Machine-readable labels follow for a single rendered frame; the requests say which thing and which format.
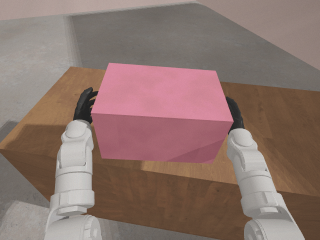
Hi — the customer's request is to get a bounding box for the right robot upper arm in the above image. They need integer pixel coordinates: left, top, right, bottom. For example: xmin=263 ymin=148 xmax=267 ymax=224
xmin=244 ymin=219 xmax=304 ymax=240

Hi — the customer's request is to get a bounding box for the left robot forearm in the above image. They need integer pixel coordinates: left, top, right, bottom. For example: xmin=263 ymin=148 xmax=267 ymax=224
xmin=43 ymin=119 xmax=95 ymax=240

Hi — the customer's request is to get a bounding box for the pedestal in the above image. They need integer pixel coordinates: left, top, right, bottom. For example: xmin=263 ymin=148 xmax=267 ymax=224
xmin=0 ymin=66 xmax=320 ymax=240

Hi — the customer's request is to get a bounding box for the left robot hand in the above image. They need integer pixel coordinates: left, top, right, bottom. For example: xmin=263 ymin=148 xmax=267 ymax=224
xmin=73 ymin=87 xmax=99 ymax=124

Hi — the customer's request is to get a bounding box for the right robot hand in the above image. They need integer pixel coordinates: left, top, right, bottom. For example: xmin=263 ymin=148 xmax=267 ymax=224
xmin=225 ymin=96 xmax=245 ymax=135

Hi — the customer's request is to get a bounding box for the left robot upper arm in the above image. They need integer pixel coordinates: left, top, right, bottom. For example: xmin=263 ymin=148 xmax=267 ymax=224
xmin=44 ymin=214 xmax=102 ymax=240

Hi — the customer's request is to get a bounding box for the carton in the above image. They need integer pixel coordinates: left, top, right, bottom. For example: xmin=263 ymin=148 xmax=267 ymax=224
xmin=91 ymin=63 xmax=234 ymax=164

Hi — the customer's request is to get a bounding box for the right robot forearm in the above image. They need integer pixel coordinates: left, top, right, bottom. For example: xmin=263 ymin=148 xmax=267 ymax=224
xmin=226 ymin=128 xmax=305 ymax=240

